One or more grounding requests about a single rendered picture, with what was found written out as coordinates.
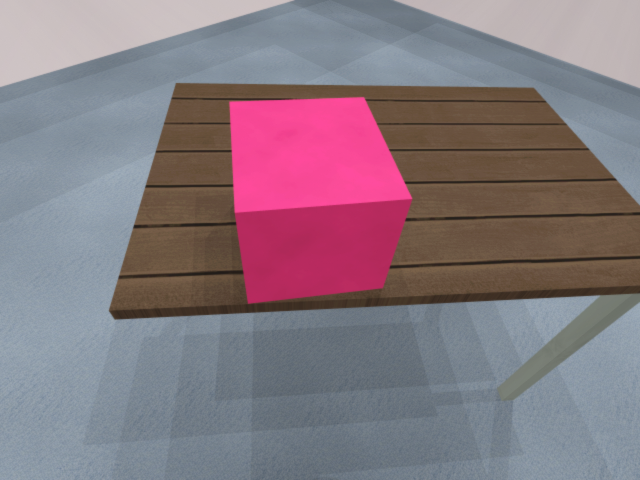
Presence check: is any table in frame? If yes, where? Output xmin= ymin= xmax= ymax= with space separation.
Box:
xmin=109 ymin=83 xmax=640 ymax=401

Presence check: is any carton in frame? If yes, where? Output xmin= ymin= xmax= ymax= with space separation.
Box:
xmin=229 ymin=97 xmax=412 ymax=304

